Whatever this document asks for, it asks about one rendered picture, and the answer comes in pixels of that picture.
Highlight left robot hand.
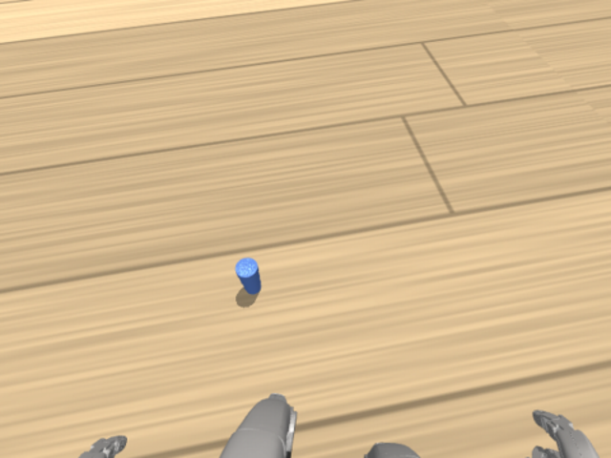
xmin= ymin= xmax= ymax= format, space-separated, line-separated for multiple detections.
xmin=78 ymin=435 xmax=127 ymax=458

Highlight right robot hand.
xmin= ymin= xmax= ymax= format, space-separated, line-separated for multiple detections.
xmin=526 ymin=410 xmax=600 ymax=458

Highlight cup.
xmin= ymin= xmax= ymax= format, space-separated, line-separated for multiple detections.
xmin=235 ymin=258 xmax=261 ymax=295

